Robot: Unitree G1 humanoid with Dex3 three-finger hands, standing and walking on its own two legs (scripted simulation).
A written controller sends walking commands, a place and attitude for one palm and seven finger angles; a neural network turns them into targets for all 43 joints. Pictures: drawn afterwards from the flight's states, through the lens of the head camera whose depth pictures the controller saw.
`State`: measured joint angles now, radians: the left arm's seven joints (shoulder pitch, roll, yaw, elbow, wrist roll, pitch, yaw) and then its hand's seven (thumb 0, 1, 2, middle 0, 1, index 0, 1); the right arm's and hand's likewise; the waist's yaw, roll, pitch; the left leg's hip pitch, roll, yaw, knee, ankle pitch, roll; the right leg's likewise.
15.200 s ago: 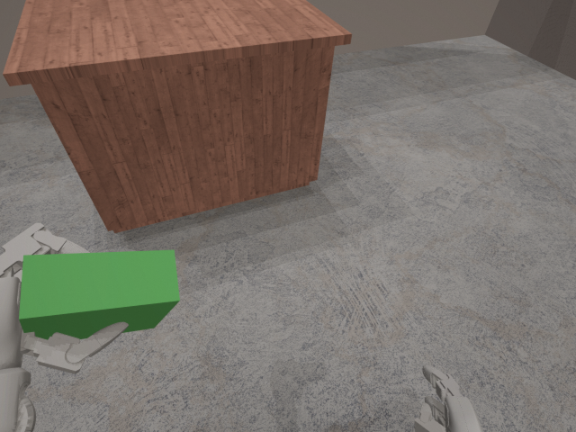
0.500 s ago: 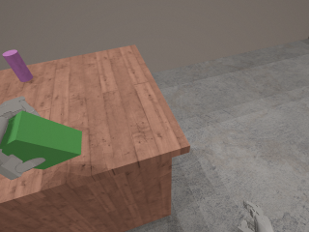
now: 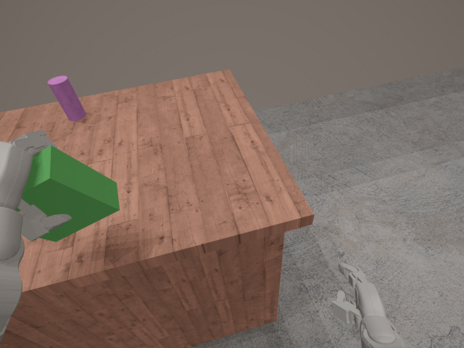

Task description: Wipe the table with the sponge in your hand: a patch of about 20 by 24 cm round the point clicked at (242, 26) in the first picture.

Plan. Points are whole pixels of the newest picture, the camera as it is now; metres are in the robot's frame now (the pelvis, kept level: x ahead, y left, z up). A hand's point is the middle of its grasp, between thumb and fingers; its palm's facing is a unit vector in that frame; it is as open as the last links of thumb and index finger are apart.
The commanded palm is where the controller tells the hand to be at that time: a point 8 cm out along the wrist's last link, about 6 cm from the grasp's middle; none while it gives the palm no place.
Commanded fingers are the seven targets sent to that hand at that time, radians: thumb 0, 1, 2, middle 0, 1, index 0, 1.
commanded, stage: turn the palm down, sponge in hand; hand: left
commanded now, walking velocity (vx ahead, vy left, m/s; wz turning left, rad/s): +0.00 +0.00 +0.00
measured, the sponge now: (65, 203) +0.25 +0.30 +0.16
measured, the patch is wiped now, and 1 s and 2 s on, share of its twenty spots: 0.00 0.00 0.00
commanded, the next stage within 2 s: move the sponge above the wiping area in 0.80 s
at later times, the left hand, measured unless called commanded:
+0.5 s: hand (71, 214) +0.22 +0.26 +0.18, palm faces +0.19 -0.15 -0.97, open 9.8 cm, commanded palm +0.17 +0.26 +0.28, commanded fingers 0.00 0.10 1.30 -1.20 -1.60 -1.20 -1.60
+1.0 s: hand (104, 219) +0.23 +0.23 +0.16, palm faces +0.11 -0.12 -0.99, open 9.8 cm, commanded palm +0.19 +0.25 +0.27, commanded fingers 0.00 0.10 1.30 -1.20 -1.60 -1.20 -1.60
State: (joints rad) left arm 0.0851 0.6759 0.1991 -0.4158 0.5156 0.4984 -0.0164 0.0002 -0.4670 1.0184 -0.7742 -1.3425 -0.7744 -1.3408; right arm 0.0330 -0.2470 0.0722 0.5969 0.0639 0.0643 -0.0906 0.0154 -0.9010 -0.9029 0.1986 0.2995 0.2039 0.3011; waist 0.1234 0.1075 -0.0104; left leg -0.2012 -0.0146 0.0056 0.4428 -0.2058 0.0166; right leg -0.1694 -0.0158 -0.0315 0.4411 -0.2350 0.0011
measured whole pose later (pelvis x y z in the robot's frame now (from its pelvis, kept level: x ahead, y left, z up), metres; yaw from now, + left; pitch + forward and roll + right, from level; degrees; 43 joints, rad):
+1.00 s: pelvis -0.01 -0.03 +0.00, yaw -1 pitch -4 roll +1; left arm 0.12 0.64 0.00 -0.41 0.71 0.40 -0.12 0.00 -0.47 1.02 -0.77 -1.34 -0.78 -1.34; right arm 0.04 -0.29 0.03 0.62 0.05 0.04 -0.08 0.02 -0.90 -0.90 0.20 0.30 0.20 0.30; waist 0.13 0.13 0.02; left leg -0.17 0.02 0.00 0.42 -0.19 -0.02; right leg -0.16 0.02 -0.03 0.48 -0.24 -0.05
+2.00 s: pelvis +0.00 -0.02 +0.00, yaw +1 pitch -4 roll +1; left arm -0.09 0.64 -0.03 -0.15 0.82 0.42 -0.11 0.00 -0.47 1.02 -0.77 -1.34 -0.77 -1.34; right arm 0.02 -0.27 0.05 0.65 0.06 0.08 -0.06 0.02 -0.90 -0.90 0.20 0.30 0.20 0.30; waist 0.13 0.11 0.02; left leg -0.15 0.00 -0.01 0.39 -0.18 -0.01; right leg -0.13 0.00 -0.05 0.42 -0.24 -0.03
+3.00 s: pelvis +0.02 -0.02 +0.00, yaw +1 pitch -2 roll +0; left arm -0.06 0.63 0.03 -0.05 0.82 0.36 -0.14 0.00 -0.46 1.02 -0.76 -1.35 -0.77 -1.35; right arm 0.07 -0.29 0.02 0.65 0.06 0.09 -0.05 0.02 -0.90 -0.90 0.20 0.30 0.20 0.30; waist 0.10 0.13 0.00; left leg -0.16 -0.01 -0.02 0.41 -0.21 0.00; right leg -0.13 0.00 -0.05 0.41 -0.25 -0.02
